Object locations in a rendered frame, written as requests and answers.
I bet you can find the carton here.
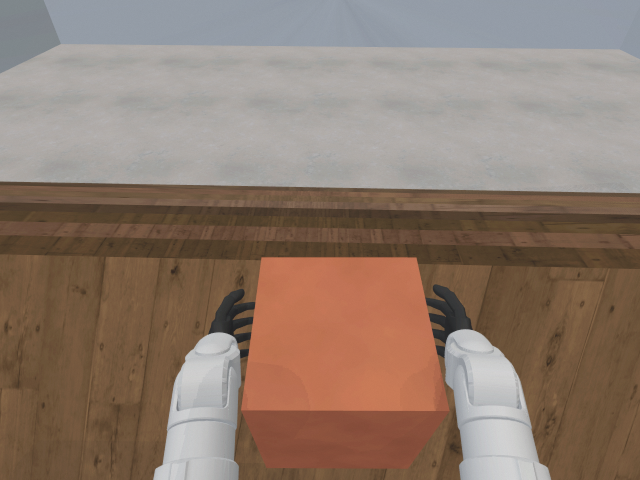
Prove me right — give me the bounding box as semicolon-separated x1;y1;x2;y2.
241;257;450;469

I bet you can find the robot left hand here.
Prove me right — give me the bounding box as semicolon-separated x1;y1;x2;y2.
208;289;255;358

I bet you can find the left robot forearm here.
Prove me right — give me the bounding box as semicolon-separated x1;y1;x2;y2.
153;332;241;480

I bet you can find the right robot forearm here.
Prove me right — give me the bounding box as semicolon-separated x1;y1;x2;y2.
445;329;551;480

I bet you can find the robot right hand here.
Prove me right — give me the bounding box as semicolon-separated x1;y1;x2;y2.
425;284;473;358

